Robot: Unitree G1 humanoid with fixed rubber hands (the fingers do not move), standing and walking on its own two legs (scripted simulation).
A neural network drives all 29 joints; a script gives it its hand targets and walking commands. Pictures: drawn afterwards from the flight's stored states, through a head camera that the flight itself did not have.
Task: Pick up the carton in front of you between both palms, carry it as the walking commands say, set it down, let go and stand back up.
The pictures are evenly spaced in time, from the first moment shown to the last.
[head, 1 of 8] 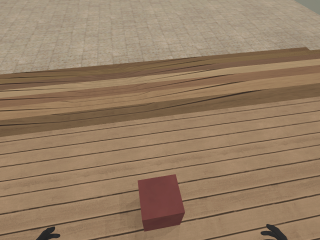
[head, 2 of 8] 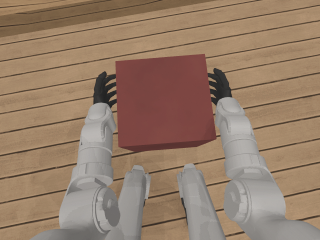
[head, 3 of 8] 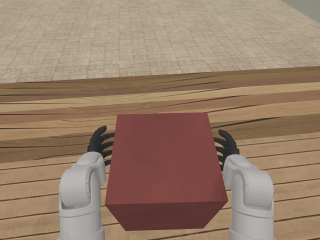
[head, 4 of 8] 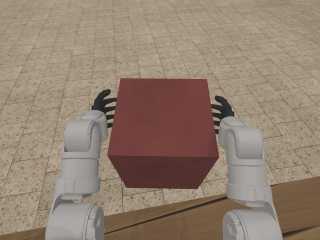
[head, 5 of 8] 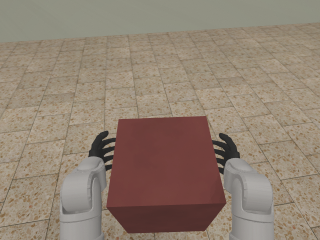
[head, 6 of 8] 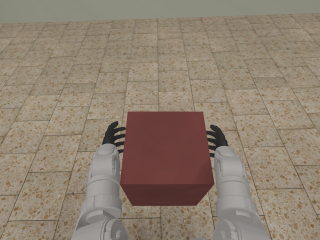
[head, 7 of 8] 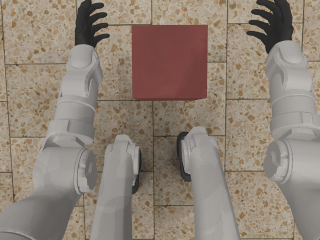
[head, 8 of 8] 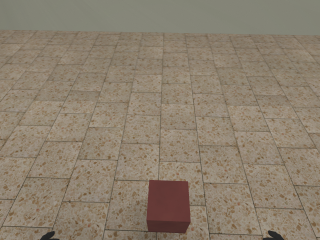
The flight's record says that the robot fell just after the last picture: no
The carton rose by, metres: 0.68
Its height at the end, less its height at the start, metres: -0.92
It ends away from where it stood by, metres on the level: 5.42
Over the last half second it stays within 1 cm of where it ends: yes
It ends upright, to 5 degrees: yes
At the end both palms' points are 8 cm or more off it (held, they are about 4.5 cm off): yes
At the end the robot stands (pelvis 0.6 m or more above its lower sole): yes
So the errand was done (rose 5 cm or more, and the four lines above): yes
